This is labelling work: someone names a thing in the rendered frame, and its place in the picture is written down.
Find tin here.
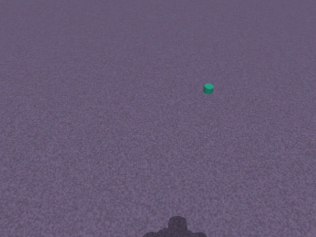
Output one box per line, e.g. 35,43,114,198
203,83,214,94

